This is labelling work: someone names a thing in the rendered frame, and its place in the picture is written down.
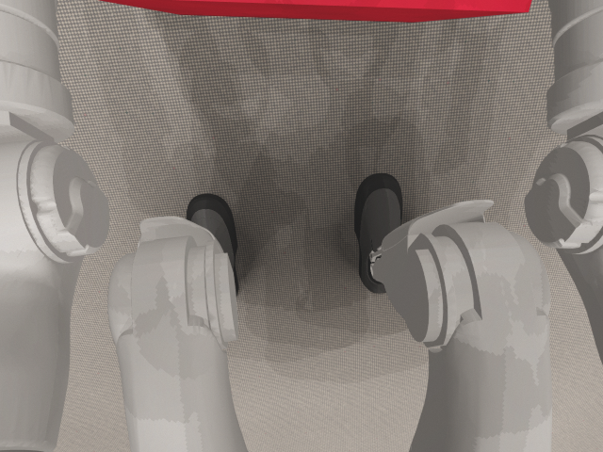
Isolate left robot forearm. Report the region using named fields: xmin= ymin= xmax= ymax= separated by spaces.
xmin=0 ymin=0 xmax=74 ymax=143

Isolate robot left upper arm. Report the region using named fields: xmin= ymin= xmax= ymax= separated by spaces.
xmin=0 ymin=139 xmax=110 ymax=452

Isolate right robot forearm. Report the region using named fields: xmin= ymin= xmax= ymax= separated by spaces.
xmin=546 ymin=0 xmax=603 ymax=141

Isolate left robot shin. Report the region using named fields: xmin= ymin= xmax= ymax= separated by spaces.
xmin=107 ymin=217 xmax=224 ymax=345

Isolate robot left foot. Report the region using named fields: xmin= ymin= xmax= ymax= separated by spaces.
xmin=187 ymin=194 xmax=238 ymax=296

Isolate robot right upper arm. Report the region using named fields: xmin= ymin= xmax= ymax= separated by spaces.
xmin=525 ymin=135 xmax=603 ymax=364

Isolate carton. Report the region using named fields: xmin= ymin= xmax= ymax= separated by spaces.
xmin=100 ymin=0 xmax=532 ymax=23

